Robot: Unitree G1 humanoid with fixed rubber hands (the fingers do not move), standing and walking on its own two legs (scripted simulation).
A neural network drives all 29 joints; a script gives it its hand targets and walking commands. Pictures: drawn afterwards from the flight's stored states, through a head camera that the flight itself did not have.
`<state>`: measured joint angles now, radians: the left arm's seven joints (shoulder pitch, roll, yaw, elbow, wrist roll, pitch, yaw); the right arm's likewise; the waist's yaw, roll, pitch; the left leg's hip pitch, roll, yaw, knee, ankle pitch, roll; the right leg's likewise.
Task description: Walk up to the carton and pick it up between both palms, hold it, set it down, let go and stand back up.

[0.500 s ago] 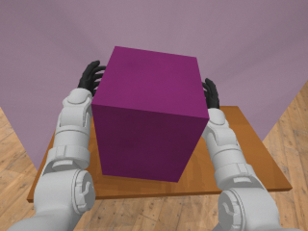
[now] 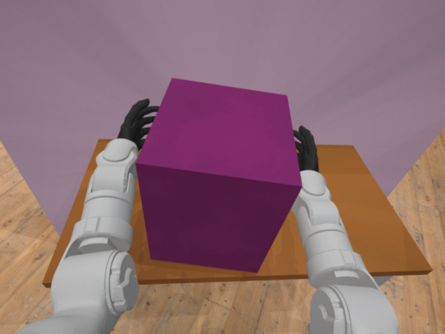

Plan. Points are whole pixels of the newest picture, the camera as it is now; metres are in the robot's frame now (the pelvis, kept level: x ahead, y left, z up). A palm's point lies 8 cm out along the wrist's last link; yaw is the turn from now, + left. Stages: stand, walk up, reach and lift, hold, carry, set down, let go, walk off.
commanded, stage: set down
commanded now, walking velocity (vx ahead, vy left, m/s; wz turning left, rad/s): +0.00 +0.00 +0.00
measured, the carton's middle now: (216, 179) +0.41 +0.00 +0.07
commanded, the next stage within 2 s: none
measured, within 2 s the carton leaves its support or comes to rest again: rests again in 0.70 s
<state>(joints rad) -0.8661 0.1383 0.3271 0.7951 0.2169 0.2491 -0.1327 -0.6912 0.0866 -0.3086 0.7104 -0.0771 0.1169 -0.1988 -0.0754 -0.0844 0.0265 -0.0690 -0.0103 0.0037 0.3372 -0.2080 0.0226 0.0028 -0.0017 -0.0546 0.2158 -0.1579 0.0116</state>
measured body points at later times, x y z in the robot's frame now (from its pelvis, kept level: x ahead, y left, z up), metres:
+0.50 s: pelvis +0.00 +0.01 +0.00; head +0.00 +0.05 +0.45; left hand +0.44 +0.15 +0.14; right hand +0.37 -0.17 +0.11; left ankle -0.01 +0.09 -0.75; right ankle -0.02 -0.13 -0.75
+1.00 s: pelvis -0.01 +0.01 +0.00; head +0.00 +0.04 +0.45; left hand +0.44 +0.15 +0.13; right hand +0.37 -0.16 +0.10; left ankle -0.01 +0.09 -0.75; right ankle -0.02 -0.13 -0.75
